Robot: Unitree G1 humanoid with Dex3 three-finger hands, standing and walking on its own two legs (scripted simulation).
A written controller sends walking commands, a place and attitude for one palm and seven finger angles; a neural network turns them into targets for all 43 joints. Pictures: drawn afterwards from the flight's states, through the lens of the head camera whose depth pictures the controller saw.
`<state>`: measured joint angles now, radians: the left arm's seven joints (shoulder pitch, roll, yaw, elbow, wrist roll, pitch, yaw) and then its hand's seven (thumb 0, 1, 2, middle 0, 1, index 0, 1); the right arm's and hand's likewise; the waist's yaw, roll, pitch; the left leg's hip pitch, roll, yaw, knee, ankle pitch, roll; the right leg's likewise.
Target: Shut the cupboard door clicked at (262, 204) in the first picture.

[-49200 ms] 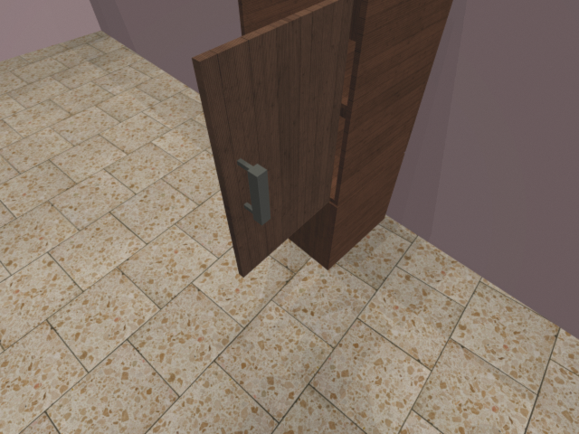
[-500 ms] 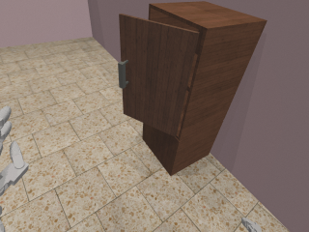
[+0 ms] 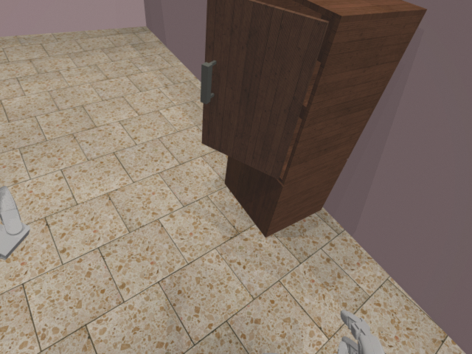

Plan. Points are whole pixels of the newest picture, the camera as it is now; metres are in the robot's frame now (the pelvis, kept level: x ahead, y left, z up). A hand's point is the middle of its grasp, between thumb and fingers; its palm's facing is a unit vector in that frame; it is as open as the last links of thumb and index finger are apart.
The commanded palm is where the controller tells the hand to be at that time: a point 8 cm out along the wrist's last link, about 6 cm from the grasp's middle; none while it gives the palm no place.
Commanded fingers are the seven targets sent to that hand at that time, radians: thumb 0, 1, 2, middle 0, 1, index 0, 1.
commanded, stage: stop stepping back and stand still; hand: left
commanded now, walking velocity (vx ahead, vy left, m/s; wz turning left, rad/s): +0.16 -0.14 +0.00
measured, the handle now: (209, 81) +0.98 +0.10 -0.02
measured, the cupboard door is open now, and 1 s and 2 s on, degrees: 28 28 28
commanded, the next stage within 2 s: let the arm hang, fingers relaxed in 0.08 s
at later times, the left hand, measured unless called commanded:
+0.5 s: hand out of the picture +0.07 +0.19 -0.16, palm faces +0.14 -0.98 -0.14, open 6.7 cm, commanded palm none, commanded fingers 0.00 0.90 0.90 -0.20 -0.30 -0.20 -0.30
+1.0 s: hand out of the picture -0.02 +0.18 -0.16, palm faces +0.05 -0.99 -0.15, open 7.4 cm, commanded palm none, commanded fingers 0.00 0.90 0.90 -0.20 -0.30 -0.20 -0.30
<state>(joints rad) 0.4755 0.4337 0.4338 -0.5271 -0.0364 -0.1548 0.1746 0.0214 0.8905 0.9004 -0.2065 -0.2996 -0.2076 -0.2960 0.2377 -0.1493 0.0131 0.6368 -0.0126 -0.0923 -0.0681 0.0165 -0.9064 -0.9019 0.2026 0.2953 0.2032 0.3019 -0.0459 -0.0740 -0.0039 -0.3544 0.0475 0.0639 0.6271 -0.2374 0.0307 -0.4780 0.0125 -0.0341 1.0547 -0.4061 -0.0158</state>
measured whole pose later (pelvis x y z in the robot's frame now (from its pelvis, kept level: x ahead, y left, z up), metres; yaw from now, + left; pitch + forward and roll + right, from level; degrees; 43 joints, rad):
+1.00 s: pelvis +0.02 +0.03 +0.02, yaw +0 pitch -2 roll +0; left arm 0.37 0.10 0.00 1.16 0.01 0.00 0.04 0.01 0.91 0.90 -0.20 -0.30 -0.20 -0.29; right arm 0.34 -0.09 0.00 1.14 -0.02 0.01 -0.03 0.01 -0.91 -0.90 0.20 0.29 0.20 0.30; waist -0.01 0.00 0.02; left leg -0.22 0.01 0.12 0.42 -0.17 0.05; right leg -0.13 -0.03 -0.07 0.41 -0.25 0.01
